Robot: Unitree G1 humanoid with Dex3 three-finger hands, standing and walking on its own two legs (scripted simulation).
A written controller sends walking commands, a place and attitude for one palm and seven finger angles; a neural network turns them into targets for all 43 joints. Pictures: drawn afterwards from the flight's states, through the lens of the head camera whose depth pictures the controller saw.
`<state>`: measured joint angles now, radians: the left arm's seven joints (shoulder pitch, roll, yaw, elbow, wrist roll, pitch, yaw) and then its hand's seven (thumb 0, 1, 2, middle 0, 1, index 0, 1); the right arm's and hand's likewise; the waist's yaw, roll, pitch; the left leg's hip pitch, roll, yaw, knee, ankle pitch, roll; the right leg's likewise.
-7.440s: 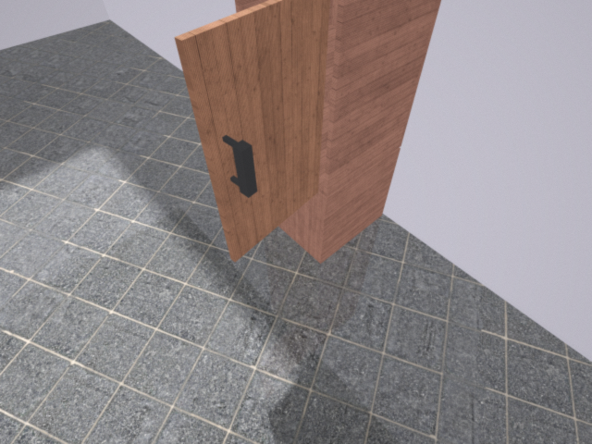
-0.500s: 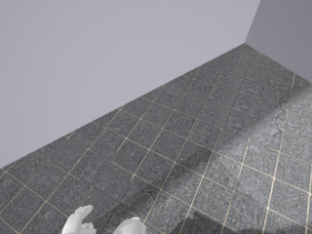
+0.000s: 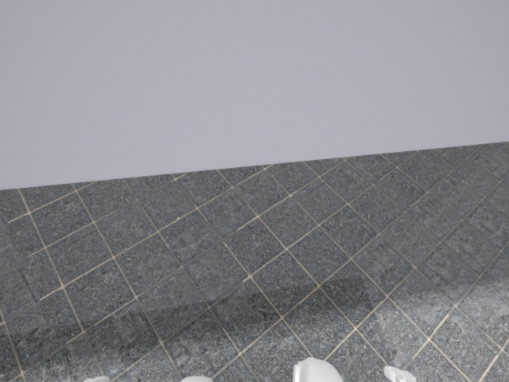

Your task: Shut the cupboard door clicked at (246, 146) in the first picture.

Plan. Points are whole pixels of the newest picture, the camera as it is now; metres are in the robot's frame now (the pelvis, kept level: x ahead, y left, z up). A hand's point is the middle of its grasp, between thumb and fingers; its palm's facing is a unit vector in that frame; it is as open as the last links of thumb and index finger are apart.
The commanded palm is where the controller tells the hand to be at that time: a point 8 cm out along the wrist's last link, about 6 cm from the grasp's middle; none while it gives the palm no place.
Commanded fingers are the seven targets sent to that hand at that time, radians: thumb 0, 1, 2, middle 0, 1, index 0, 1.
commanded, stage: walk to a spot facing it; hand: left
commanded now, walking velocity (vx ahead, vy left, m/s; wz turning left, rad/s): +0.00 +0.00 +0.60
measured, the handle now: out of the picture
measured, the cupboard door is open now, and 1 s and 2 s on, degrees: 97 97 97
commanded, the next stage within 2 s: none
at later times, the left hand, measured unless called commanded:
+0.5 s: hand out of the picture +0.05 +0.12 -0.14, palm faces +0.30 -0.92 -0.26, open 7.3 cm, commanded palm none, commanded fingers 0.00 0.90 0.90 -0.20 -0.30 -0.20 -0.30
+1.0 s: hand out of the picture -0.05 +0.19 -0.17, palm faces +0.60 -0.77 -0.21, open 7.3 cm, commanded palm none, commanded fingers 0.00 0.90 0.90 -0.20 -0.30 -0.20 -0.30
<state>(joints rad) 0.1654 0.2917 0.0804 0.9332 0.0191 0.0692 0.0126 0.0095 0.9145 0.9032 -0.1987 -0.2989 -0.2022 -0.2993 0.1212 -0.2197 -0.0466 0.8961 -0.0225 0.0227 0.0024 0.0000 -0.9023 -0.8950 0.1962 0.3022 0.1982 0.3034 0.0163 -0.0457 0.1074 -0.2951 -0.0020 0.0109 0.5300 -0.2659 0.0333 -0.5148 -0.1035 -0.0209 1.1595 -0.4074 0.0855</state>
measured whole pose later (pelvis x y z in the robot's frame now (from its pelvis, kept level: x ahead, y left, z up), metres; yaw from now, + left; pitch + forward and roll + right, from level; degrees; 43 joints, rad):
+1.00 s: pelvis +0.02 -0.03 +0.01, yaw +36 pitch +1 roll -2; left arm 0.18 0.27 0.08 0.94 0.03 0.04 -0.02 0.01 0.92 0.90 -0.20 -0.30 -0.20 -0.30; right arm 0.19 -0.19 -0.03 0.93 -0.02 -0.01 0.01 0.00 -0.90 -0.89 0.20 0.30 0.20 0.30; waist 0.02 -0.04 0.07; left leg -0.21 -0.02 0.00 0.45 -0.27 0.06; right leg -0.55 -0.11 -0.02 1.14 -0.31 0.08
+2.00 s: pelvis +0.22 +0.21 +0.00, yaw +64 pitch -1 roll -2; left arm 0.27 0.18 0.05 1.05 0.02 -0.02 -0.01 0.01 0.92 0.90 -0.20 -0.30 -0.20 -0.30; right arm 0.16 -0.17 -0.05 0.97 -0.01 -0.08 -0.02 -0.03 -0.95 -0.89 0.20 0.30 0.20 0.30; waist 0.05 -0.04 0.10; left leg -0.21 -0.05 0.12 0.45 -0.24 0.12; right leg -0.55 -0.14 -0.03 1.22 -0.27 0.04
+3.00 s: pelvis +0.40 +0.63 -0.01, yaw +65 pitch -1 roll +0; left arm 0.39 0.16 0.04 1.17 0.02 -0.03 0.00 0.01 0.92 0.90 -0.20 -0.30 -0.20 -0.30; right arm 0.09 -0.17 -0.04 0.98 -0.03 -0.08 0.00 0.00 -0.91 -0.90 0.19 0.30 0.19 0.30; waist 0.05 -0.04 0.08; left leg -0.34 0.03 0.15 0.59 -0.24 0.06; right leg -0.33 -0.07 -0.06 1.18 -0.44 -0.02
